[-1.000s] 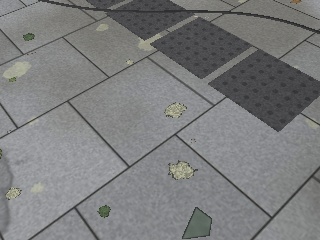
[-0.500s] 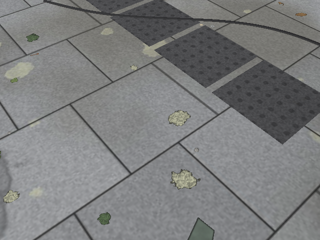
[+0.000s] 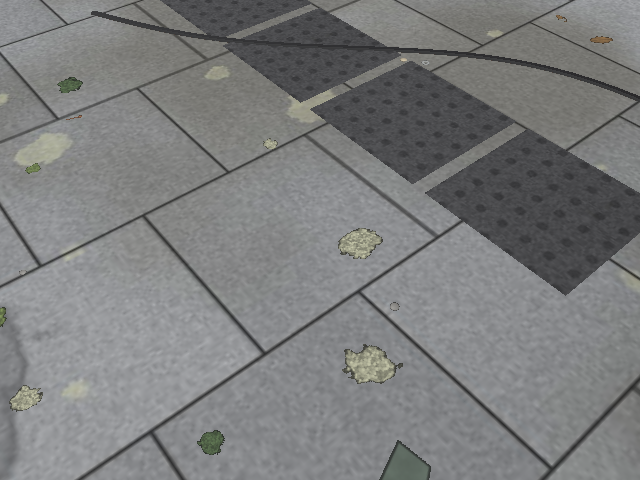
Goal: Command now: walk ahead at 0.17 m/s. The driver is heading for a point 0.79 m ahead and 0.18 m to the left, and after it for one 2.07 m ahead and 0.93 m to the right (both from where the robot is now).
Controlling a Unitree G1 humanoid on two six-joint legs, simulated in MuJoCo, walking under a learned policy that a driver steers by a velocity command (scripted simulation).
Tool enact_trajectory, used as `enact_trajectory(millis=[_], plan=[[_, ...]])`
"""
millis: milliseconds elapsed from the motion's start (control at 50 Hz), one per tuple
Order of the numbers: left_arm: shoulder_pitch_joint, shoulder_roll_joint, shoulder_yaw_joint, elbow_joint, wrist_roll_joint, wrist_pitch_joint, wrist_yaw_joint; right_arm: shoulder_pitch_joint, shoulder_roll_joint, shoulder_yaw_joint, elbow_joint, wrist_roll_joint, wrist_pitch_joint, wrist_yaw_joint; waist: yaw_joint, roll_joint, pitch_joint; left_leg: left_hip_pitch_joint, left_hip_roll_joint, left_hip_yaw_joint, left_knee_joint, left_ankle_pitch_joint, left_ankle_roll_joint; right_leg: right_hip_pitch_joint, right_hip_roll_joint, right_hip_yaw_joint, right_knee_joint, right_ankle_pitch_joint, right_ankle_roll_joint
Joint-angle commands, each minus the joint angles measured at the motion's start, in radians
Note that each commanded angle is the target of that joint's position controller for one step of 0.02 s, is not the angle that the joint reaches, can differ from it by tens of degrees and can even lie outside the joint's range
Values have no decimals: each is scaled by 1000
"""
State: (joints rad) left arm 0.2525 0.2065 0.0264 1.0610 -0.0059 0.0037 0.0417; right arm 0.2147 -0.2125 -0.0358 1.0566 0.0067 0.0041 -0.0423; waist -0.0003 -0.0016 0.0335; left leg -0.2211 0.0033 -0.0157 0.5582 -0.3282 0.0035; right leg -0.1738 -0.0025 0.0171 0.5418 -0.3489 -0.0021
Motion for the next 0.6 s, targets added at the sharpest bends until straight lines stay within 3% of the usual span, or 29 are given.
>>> enact_trajectory(millis=[20,60,80,100,140,160,180,200,220,240,280,300,360,400,420,440,460,480,500,520,600], plan=[[48,126,24,-29,-12,-22,5,1,-104,-19,-39,10,-25,-3,11,-27,123,-129,-6,-8,-81,-372,59,-152,-45,85,-167,-427,-89],[108,147,32,-16,-21,-48,-3,-18,-77,-14,-52,14,-58,10,33,-85,131,-202,-10,11,11,-266,55,-94,-130,216,-224,-447,-143],[138,172,41,-7,-23,-57,-8,-32,-54,-10,-61,17,-73,19,39,-142,119,-231,-26,50,96,-179,47,-54,-199,323,-283,-473,-181],[118,185,45,-12,-21,-60,-11,-38,-39,-6,-67,18,-83,25,28,-176,128,-226,-26,59,145,-93,52,-60,-255,404,-318,-409,-211],[34,174,38,-42,-15,-58,-14,23,-31,-3,-50,12,-88,28,-31,-160,120,-94,-24,56,36,-71,76,-133,-226,329,-257,-110,-184],[-14,159,33,-58,-16,-55,-16,93,-42,-7,-23,6,-84,27,-64,-129,98,25,-19,36,-75,18,77,-168,-165,233,-169,56,-133],[-32,121,26,-71,-13,-55,-10,150,-115,-26,1,2,-80,27,-61,-8,60,93,36,-63,-108,206,87,-188,-62,82,-14,162,-60],[-5,64,11,-79,4,-59,-2,203,-199,-47,20,10,-75,33,-54,209,7,201,153,-237,-150,432,151,-271,54,-57,176,57,22],[13,71,10,-71,4,-59,2,260,-153,-28,27,-8,-76,36,-74,252,-43,261,299,-405,-195,719,235,-330,33,-14,331,-200,54],[29,80,15,-61,-11,-53,-1,238,-104,-9,23,-20,-84,37,-46,176,-35,253,334,-393,-180,859,265,-347,7,33,473,-291,60],[22,64,12,-49,-15,-42,-6,140,-122,-7,-15,-10,-89,34,-10,82,-26,229,303,-280,-165,903,244,-369,-40,45,506,-232,51],[-7,63,14,-54,-13,-39,-6,96,-105,1,-26,-9,-85,29,5,71,-20,206,263,-213,-169,899,210,-342,-65,43,411,-175,46],[-40,44,7,-50,-20,-33,-7,89,-106,8,-14,-15,-53,15,6,126,-41,156,162,-90,-147,942,159,-167,-23,-28,123,-46,52],[3,48,9,-25,-21,-19,-5,79,-130,3,-7,6,-38,10,36,110,-59,114,148,-72,-131,900,148,-18,3,-57,-83,189,38],[11,65,11,-20,-8,-10,-3,99,-141,-2,3,17,-39,14,39,89,-59,79,135,-76,-146,790,123,62,-4,-34,-154,336,21],[23,111,20,-22,3,0,4,126,-143,-6,8,9,-46,20,27,30,-82,40,106,-68,-160,597,87,153,-58,25,-134,534,0],[-14,156,29,-32,-4,8,7,162,-113,-5,12,-10,-51,26,-16,-61,-69,1,39,-29,-183,374,55,175,-81,35,-62,646,-39],[-51,135,28,-33,-11,12,4,175,-64,5,22,-15,-49,27,-20,-82,-57,-5,15,-6,-198,281,31,159,-81,34,-33,601,-71],[-64,112,28,-35,-11,11,1,145,-69,4,23,-11,-45,25,-3,-43,-24,-13,2,7,-184,286,19,137,-67,35,-31,567,-71],[-69,114,31,-31,-6,6,-1,123,-70,4,19,-6,-39,21,4,-24,-20,-11,1,14,-166,324,13,127,-60,36,-35,578,-66],[-81,107,36,-14,-7,-13,-7,132,-82,4,23,-11,-19,8,-3,-22,-51,47,14,11,-147,403,11,111,-55,32,-38,633,-60]])
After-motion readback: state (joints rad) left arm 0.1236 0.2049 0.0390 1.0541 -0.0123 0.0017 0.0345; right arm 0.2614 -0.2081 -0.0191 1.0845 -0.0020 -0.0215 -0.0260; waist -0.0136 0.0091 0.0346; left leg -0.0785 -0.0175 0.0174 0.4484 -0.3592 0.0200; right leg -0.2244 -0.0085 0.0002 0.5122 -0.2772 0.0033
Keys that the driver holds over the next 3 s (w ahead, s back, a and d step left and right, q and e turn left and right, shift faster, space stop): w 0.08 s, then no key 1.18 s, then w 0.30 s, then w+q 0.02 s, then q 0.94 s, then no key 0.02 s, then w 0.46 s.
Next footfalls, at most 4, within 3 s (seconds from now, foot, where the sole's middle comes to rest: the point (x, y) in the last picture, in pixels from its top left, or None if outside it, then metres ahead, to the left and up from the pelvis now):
0.44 right None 0.12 -0.11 -0.77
2.00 left None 0.35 0.08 -0.77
2.44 right None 0.39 -0.13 -0.77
2.88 left None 0.28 0.11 -0.77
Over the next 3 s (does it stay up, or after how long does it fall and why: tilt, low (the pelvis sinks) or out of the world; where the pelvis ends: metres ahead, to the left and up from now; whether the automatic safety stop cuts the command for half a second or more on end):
stays up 0.34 0.03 0.01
